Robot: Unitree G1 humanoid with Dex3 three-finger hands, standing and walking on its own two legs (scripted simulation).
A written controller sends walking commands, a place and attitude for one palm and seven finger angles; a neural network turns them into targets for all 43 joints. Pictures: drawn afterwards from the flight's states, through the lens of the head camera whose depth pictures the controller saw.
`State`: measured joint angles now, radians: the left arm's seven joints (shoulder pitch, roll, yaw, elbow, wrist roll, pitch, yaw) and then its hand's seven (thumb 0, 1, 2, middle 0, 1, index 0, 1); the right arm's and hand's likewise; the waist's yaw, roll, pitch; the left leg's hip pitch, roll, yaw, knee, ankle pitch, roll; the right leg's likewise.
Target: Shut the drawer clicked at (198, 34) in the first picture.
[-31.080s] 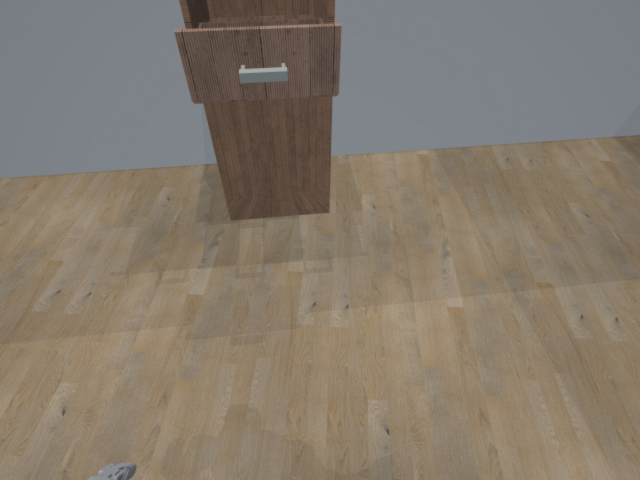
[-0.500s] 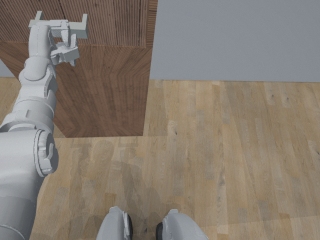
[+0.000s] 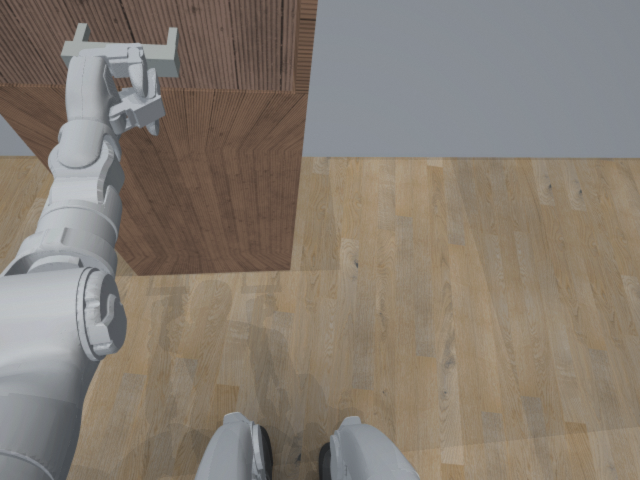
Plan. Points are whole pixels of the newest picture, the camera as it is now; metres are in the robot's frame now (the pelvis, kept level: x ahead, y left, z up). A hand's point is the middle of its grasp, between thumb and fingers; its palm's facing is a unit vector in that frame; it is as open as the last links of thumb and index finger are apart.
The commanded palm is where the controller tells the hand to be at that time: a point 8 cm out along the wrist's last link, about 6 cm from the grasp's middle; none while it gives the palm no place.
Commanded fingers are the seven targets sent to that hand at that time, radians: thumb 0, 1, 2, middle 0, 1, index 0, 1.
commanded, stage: pull the fist back off the drawer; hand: left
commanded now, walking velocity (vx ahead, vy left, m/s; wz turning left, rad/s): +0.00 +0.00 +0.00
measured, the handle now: (126, 46) +0.62 +0.17 +0.11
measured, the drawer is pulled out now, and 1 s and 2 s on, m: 0.00 0.00 0.00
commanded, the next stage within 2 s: draw the hand back to the body in 0.22 s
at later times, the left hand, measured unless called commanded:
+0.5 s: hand (137, 108) +0.52 +0.15 +0.12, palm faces +0.02 -1.00 -0.06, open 3.1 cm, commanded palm +0.46 +0.20 +0.13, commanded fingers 0.00 0.90 0.90 -1.40 -1.60 -1.40 -1.60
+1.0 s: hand (53, 220) +0.35 +0.19 +0.16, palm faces +0.16 -0.96 -0.21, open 3.2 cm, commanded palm +0.32 +0.24 +0.19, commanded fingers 0.00 0.90 0.90 -1.40 -1.60 -1.40 -1.60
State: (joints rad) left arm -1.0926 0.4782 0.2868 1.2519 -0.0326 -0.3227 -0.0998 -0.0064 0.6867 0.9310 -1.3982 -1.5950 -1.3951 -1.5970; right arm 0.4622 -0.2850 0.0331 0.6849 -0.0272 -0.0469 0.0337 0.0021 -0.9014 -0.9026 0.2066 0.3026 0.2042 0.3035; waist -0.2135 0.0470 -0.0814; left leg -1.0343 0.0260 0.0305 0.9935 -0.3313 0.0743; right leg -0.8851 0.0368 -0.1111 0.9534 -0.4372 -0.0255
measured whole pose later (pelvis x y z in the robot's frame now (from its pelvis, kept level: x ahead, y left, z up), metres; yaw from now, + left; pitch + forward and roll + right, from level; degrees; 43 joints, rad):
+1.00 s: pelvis +0.05 -0.02 +0.06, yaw +1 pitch +2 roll +0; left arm -0.01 0.30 0.13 0.09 -0.13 -0.07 -0.01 0.01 0.89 0.90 -1.40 -1.59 -1.40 -1.60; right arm 0.15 -0.25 0.04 0.53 0.06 0.01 -0.06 0.01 -0.90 -0.90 0.20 0.30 0.20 0.30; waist 0.02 0.05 -0.03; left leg -0.35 -0.02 0.06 0.58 -0.27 0.05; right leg -0.22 0.02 -0.06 0.55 -0.37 -0.03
